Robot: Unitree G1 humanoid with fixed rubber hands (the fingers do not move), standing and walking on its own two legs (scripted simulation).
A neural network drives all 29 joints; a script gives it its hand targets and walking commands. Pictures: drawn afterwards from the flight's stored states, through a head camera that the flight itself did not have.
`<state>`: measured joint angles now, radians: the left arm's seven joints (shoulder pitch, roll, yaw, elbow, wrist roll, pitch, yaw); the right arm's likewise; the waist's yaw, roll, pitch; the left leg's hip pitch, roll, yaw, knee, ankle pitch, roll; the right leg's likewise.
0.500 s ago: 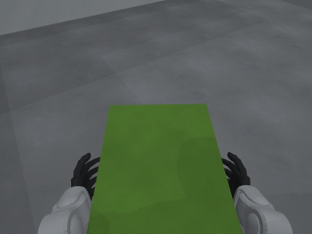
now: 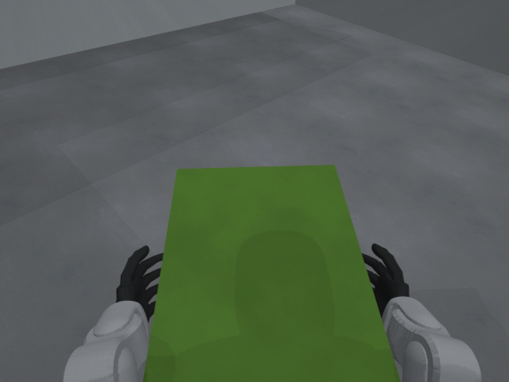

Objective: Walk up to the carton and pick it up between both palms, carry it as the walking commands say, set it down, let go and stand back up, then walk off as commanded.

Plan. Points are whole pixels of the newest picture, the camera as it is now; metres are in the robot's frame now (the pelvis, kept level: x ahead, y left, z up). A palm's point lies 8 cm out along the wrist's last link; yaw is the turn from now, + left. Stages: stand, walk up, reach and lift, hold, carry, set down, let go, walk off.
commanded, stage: carry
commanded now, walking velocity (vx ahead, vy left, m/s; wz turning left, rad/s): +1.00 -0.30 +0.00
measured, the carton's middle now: (260, 293) +0.27 -0.01 +0.02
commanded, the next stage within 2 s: none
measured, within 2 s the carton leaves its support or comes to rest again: neither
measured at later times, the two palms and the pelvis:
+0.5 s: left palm (232, 126) +0.64 +0.04 +0.08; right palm (367, 123) +0.68 -0.30 +0.07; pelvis +0.45 -0.16 -0.01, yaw +5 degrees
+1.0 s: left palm (259, 55) +1.06 -0.06 +0.08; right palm (359, 57) +1.07 -0.39 +0.08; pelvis +0.84 -0.23 -0.01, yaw +1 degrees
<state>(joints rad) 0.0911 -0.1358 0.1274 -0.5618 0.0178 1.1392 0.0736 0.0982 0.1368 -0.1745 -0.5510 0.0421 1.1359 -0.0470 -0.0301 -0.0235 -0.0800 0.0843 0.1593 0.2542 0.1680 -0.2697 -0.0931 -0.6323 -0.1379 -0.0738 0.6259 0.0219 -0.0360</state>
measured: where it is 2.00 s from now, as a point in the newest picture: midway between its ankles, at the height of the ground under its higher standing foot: (269, 199)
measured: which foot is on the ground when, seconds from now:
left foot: down 0.00-0.16, up 0.18-0.62, down 0.64-1.00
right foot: up 0.00-0.12, down 0.14-0.66, up 0.68-1.00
